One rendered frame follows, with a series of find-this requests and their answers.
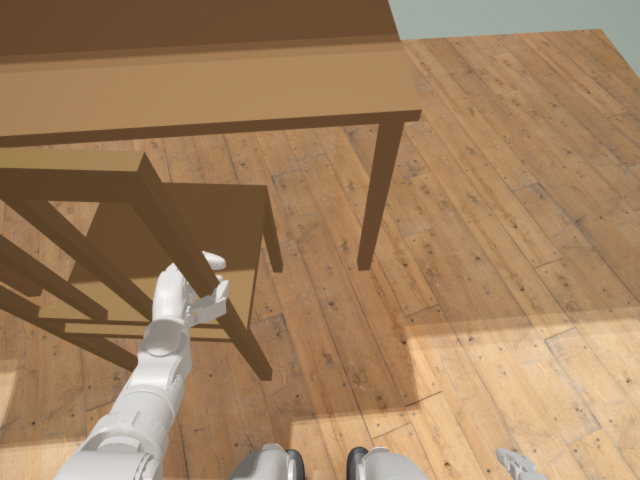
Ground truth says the chair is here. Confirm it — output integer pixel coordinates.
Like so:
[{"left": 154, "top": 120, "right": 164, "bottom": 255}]
[{"left": 0, "top": 148, "right": 283, "bottom": 381}]

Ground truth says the robot left foot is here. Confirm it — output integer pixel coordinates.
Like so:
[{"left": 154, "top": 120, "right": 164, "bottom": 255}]
[{"left": 285, "top": 449, "right": 305, "bottom": 480}]

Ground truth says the left robot shin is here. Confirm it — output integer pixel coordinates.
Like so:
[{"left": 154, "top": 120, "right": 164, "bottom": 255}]
[{"left": 262, "top": 443, "right": 288, "bottom": 456}]

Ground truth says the right robot hand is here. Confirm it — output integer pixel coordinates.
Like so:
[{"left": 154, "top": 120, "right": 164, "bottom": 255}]
[{"left": 496, "top": 448, "right": 547, "bottom": 480}]

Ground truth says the table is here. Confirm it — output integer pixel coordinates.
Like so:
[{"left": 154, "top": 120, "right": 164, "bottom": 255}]
[{"left": 0, "top": 0, "right": 422, "bottom": 297}]

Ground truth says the left robot hand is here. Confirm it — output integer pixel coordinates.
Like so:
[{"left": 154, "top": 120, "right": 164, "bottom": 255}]
[{"left": 152, "top": 251, "right": 229, "bottom": 328}]

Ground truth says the left robot upper arm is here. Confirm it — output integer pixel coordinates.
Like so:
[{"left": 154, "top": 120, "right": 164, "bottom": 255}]
[{"left": 58, "top": 451, "right": 163, "bottom": 480}]

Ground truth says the robot left forearm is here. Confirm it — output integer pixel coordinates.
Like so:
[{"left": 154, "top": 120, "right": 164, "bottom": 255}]
[{"left": 53, "top": 317, "right": 192, "bottom": 480}]

